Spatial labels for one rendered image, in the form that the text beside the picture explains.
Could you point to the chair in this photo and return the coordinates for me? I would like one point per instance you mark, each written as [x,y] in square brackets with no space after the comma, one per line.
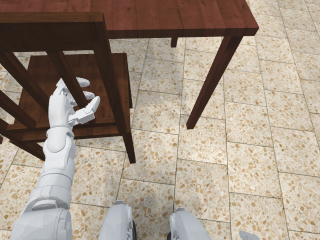
[107,72]

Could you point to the table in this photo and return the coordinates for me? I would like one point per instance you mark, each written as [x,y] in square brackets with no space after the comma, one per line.
[142,19]

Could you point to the robot left hand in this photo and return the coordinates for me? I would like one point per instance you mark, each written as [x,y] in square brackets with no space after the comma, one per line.
[60,106]

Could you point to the left robot forearm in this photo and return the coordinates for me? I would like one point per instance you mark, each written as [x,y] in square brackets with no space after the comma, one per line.
[56,178]

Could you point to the right robot shin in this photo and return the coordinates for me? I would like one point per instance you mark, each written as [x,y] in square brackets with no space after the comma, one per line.
[178,209]

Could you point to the left robot thigh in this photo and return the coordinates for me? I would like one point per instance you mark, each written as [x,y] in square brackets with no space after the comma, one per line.
[117,222]

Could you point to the robot right hand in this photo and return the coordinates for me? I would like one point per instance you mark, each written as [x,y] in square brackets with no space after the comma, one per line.
[248,236]

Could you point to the robot left upper arm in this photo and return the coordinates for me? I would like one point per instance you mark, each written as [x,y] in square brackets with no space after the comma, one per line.
[47,224]

